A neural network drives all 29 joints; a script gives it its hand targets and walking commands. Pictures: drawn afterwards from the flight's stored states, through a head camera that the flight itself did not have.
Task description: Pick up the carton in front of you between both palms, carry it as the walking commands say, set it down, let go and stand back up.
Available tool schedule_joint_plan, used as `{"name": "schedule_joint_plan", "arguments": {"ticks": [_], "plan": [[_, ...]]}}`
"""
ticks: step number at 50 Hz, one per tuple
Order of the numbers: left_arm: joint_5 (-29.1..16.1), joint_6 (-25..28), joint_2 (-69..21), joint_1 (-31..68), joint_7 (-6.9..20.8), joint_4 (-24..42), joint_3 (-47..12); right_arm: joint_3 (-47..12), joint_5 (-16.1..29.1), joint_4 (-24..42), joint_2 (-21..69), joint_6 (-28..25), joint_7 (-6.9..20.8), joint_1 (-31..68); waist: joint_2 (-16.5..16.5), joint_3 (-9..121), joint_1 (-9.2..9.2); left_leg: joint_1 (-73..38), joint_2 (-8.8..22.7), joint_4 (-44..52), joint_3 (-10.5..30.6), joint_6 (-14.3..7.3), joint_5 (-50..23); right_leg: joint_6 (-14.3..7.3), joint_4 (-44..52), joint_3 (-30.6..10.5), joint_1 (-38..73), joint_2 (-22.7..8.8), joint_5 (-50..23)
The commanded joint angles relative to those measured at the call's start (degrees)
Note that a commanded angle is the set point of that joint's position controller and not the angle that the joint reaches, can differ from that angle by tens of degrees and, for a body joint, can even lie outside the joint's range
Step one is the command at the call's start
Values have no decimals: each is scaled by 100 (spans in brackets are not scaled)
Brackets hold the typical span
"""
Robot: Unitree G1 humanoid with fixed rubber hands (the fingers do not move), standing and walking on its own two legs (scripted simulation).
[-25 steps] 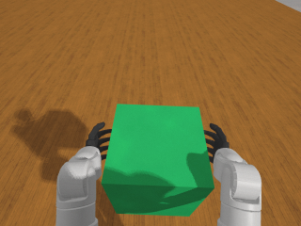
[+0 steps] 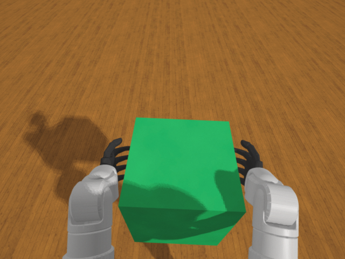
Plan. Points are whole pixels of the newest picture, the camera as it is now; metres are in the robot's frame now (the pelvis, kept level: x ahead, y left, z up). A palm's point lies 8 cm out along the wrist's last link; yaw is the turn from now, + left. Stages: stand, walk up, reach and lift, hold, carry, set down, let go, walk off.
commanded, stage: carry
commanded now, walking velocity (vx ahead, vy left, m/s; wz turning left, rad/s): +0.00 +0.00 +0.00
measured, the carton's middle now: (178, 185) +0.28 +0.00 +0.01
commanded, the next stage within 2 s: hold in 1.58 s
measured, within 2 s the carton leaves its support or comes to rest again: neither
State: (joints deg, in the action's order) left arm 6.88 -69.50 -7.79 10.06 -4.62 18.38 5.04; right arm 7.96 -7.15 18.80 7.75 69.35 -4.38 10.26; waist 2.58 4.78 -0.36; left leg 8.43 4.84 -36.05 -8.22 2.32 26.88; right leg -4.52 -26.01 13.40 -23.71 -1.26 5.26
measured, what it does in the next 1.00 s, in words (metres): steps on the spot: left foot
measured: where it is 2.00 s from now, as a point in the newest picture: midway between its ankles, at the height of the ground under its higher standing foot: outside the picture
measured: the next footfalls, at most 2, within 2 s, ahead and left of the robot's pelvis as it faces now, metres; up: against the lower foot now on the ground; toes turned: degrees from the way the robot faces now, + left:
left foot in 0.08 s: +0.00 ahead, +0.12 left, +0.00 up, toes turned +7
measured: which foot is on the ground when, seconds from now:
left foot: up 0.00-0.06, down 0.08-1.00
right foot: down 0.00-1.00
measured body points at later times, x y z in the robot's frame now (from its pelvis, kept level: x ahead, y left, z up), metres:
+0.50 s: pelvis +0.07 +0.02 +0.00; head +0.05 +0.02 +0.45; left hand +0.34 +0.17 +0.06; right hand +0.35 -0.13 +0.06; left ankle -0.04 +0.11 -0.73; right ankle +0.09 -0.09 -0.73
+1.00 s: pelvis +0.03 +0.02 +0.00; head +0.01 +0.02 +0.45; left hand +0.33 +0.18 +0.03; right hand +0.34 -0.12 +0.03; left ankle -0.04 +0.11 -0.73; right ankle +0.09 -0.09 -0.73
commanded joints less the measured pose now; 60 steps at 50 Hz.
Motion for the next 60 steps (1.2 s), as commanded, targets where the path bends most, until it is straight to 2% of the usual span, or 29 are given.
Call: {"name": "schedule_joint_plan", "arguments": {"ticks": [1, 2, 4, 5, 6, 7, 8, 10, 13, 15, 25, 31, 38, 41, 45, 48, 52, 60], "plan": [[-2221, 43, -5248, 1974, 1478, -25, -3817, -4320, 2369, 261, 5063, 100, 1481, 2362, -1268, 2203, -2, 1374, 21, -241, 473, 21, 731, -599, 397, -2063, 3452, -1918, -4377], [-2257, 98, -5410, 2124, 1485, 73, -3854, -4377, 2420, 337, 5224, 43, 1495, 2524, -1162, 2137, 8, 1132, 47, 314, 444, -20, 619, -448, 527, -1887, 3158, -1812, -3579], [-2335, 172, -5583, 2344, 1487, 255, -3909, -4444, 2498, 416, 5452, -60, 1492, 2678, -1061, 2158, 37, 271, 40, 1375, 280, -41, -737, -29, 600, -1334, 2515, -1425, -2035], [-2352, 205, -5602, 2349, 1484, 321, -3930, -4461, 2513, 473, 5475, -94, 1488, 2694, -975, 2179, 2, -58, 84, 1479, 258, -49, -1228, 108, 594, -1163, 2253, -1267, -1424], [-2400, 221, -5585, 2463, 1491, 453, -3963, -4468, 2488, 482, 5532, -134, 1476, 2692, -672, 2051, 5, 123, 294, 1483, 433, -73, -1476, 184, 448, -901, 2257, -1131, -1193], [-2416, 231, -5616, 2502, 1482, 477, -4030, -4459, 2453, 542, 5513, -136, 1469, 2648, -416, 1978, -8, 10, 434, 1290, 488, -74, -2151, 207, 166, -867, 2160, -1031, -1707], [-2387, 236, -5558, 2388, 1468, 464, -4036, -4456, 2439, 529, 5468, -122, 1467, 2523, -311, 1958, -14, -108, 484, 1068, 449, -81, -2730, 204, -47, -855, 2052, -993, -2275], [-2271, 237, -5378, 2087, 1442, 370, -4019, -4425, 2372, 359, 5327, -125, 1473, 2140, -278, 1964, 4, -94, 482, 847, 424, -69, -3355, 183, -359, -842, 2012, -993, -2939], [-2118, 265, -5187, 1863, 1445, 189, -4040, -4367, 2192, 69, 5153, -180, 1488, 1777, -179, 1906, 18, -54, 435, 679, 395, -45, -4049, 144, -617, -785, 1899, -956, -3422], [-2066, 324, -5138, 1900, 1471, 101, -4065, -4337, 2097, -66, 5120, -256, 1498, 1766, -169, 1810, 25, -3, 430, 682, 390, -41, -4204, 161, -673, -745, 1814, -921, -3396], [-1743, 1116, -4962, 2085, 1483, -408, -3878, -4065, 1741, -577, 4922, -1060, 1487, 1952, -31, 1534, 33, -89, 553, 793, 488, -230, -4413, 253, -700, -689, 1444, -829, -1874], [-1332, 1710, -4591, 1946, 1413, -783, -3498, -3726, 1358, -952, 4611, -1668, 1420, 1866, -134, 1478, 33, 108, 477, 879, 495, -287, -3605, 261, -584, -720, 1524, -874, -1717], [-734, 2542, -4279, 2193, 1364, -1759, -2701, -2924, 747, -1955, 4325, -2495, 1361, 2097, -182, 1216, 29, 376, 439, 1134, 564, -342, -2564, 278, -310, -794, 1436, -898, -1029], [-524, 2949, -4358, 2478, 1394, -2285, -2370, -2593, 527, -2488, 4398, -2900, 1376, 2378, -196, 1137, 31, 497, 422, 1235, 611, -363, -2158, 282, -206, -824, 1413, -894, -742], [-481, 3322, -4785, 2804, 1490, -2645, -2347, -2559, 471, -2868, 4832, -3268, 1474, 2676, -197, 1212, 33, 524, 401, 1263, 652, -385, -1951, 286, -154, -845, 1455, -897, -612], [-565, 3356, -5053, 2848, 1550, -2618, -2514, -2724, 554, -2847, 5095, -3303, 1542, 2711, -204, 1328, 36, 484, 388, 1225, 659, -396, -1963, 290, -146, -847, 1501, -905, -637], [-773, 3128, -5155, 2645, 1566, -2293, -2820, -3048, 770, -2503, 5183, -3076, 1556, 2528, -217, 1429, 35, 450, 381, 1160, 659, -409, -2042, 290, -158, -841, 1523, -921, -742], [-777, 2939, -4990, 2586, 1564, -2189, -2764, -3013, 759, -2376, 5025, -2883, 1538, 2471, -239, 1281, 27, 592, 366, 1200, 679, -433, -1877, 298, -109, -859, 1416, -925, -610]]}}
